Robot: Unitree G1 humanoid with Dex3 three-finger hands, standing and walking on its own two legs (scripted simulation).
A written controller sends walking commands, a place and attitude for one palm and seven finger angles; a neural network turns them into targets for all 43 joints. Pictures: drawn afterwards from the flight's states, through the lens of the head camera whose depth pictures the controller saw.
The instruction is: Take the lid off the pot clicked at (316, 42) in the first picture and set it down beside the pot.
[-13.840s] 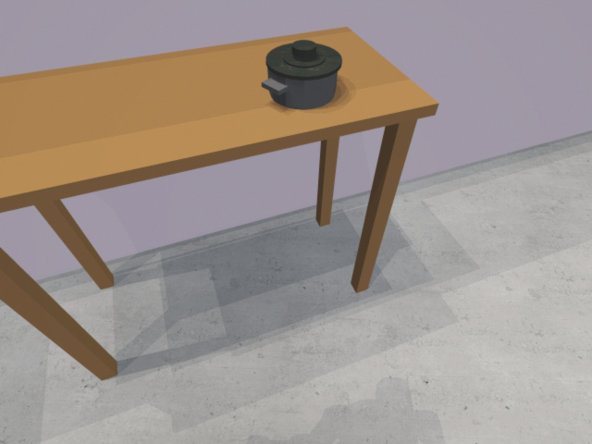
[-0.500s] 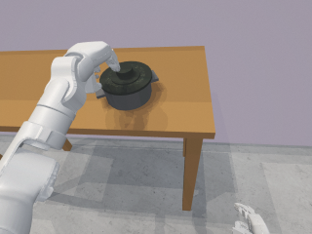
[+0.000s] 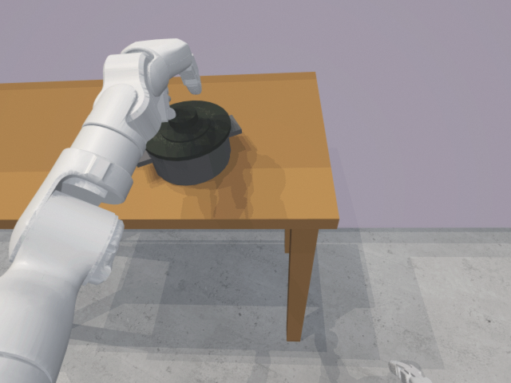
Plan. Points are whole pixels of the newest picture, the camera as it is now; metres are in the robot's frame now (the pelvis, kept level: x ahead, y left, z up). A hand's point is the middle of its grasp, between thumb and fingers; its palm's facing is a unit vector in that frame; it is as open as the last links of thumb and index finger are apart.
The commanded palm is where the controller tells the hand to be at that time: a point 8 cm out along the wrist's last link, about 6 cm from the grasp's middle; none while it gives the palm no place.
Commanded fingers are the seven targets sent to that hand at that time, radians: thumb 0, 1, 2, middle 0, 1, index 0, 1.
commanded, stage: move the open hand above the knob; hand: left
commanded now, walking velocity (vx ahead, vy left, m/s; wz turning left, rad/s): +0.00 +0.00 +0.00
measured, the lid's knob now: (182, 117) +0.52 +0.13 +0.15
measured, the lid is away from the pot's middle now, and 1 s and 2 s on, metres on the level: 0.00 0.00 0.00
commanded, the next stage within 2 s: lower the open fingers around the knob in 0.84 s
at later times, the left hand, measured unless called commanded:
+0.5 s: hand (171, 90) +0.49 +0.13 +0.22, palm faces -0.25 -0.01 -0.97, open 9.8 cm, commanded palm +0.47 +0.13 +0.29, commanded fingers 0.00 -0.34 1.64 -0.88 -0.08 -0.88 -0.08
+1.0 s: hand (169, 92) +0.49 +0.13 +0.22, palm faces -0.28 -0.03 -0.96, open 9.8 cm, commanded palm +0.47 +0.14 +0.28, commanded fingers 0.00 -0.34 1.64 -0.88 -0.08 -0.88 -0.08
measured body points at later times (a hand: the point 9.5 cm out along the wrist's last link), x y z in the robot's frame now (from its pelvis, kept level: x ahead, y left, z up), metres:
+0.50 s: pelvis +0.01 +0.01 +0.00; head +0.03 -0.03 +0.45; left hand +0.50 +0.12 +0.28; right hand +0.08 -0.25 -0.14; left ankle -0.02 +0.11 -0.74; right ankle -0.01 -0.13 -0.74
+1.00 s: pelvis +0.01 +0.01 +0.00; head +0.03 -0.02 +0.45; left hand +0.50 +0.13 +0.28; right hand +0.09 -0.25 -0.14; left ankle -0.02 +0.11 -0.74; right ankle -0.01 -0.13 -0.74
